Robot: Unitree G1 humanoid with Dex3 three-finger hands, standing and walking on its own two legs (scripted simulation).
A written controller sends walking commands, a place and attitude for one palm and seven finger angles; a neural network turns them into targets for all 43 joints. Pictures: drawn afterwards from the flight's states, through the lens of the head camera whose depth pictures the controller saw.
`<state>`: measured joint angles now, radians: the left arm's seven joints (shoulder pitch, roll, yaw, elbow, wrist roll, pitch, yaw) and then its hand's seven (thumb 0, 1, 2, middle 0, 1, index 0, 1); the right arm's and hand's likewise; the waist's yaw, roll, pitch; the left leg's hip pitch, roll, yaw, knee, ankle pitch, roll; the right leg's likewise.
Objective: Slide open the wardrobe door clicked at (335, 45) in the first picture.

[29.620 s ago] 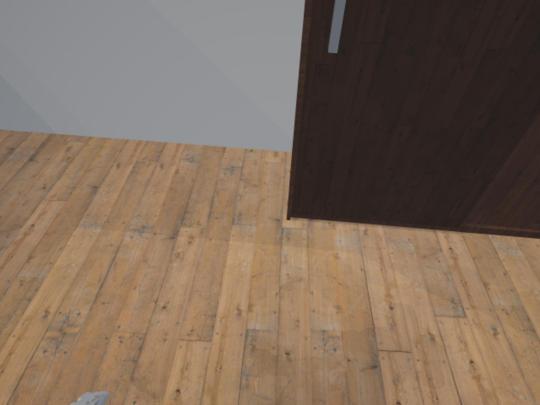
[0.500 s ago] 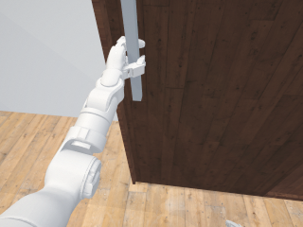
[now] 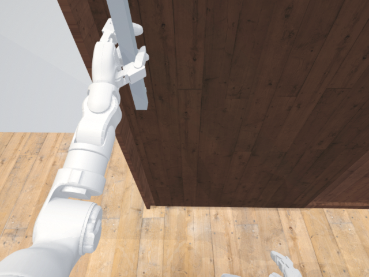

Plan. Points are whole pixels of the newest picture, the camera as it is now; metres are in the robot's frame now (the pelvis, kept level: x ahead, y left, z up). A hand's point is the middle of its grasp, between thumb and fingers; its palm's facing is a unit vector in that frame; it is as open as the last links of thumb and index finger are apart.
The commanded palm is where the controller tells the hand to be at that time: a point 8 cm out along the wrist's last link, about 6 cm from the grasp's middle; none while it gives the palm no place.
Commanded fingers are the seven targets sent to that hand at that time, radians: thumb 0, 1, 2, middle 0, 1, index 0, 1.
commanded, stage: step sideways, sliding the door along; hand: left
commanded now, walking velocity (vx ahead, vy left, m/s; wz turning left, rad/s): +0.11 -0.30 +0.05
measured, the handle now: (129, 36) +0.49 +0.15 +0.25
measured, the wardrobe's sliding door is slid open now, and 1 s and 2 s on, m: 0.03 0.18 0.57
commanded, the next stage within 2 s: none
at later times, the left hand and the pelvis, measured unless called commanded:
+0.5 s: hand (158, 65) +0.46 +0.09 +0.21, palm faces +0.34 -0.93 -0.12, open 6.7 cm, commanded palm +0.43 +0.06 +0.22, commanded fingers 0.00 0.90 0.90 -0.45 -1.40 -0.45 -1.40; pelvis +0.07 -0.15 -0.01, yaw +7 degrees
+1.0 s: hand (216, 64) +0.47 -0.02 +0.21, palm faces +0.51 -0.85 -0.14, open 7.3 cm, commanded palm +0.44 -0.05 +0.21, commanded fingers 0.00 0.90 0.90 -0.45 -1.40 -0.45 -1.40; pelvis +0.16 -0.29 -0.02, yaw +11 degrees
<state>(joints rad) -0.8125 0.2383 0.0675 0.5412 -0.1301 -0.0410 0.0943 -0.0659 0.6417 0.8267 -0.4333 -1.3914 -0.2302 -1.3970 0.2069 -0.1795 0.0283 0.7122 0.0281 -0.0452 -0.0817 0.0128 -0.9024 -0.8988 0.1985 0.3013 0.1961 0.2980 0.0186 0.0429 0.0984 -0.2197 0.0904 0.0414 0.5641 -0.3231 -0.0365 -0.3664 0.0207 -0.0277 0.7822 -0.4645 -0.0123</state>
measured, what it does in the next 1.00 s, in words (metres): steps to the right: right foot, then right foot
